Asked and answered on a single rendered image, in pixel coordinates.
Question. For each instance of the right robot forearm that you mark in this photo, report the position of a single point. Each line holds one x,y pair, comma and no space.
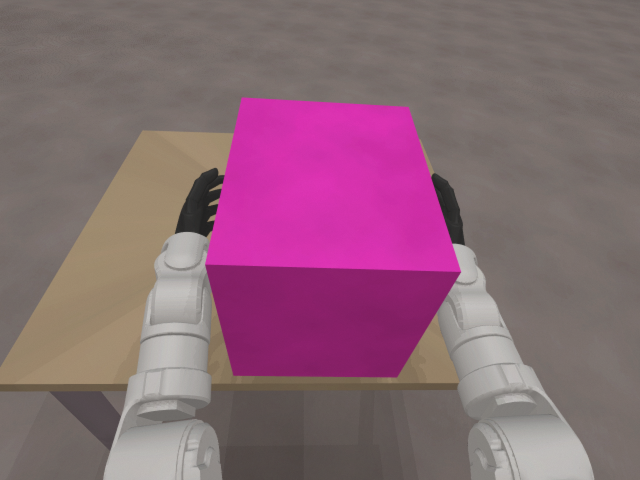
494,382

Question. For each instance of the carton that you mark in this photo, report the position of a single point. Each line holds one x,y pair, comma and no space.
329,255

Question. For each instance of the left robot forearm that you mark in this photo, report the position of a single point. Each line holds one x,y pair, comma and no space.
172,380

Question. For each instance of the robot right upper arm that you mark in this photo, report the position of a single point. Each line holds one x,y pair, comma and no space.
526,447

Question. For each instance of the right robot hand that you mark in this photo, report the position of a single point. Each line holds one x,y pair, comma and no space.
450,209

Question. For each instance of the left robot hand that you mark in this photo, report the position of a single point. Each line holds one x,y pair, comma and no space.
195,212

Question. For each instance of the robot left upper arm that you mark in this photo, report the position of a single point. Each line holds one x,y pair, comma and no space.
181,450

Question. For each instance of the table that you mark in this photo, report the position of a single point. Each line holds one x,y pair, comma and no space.
84,335

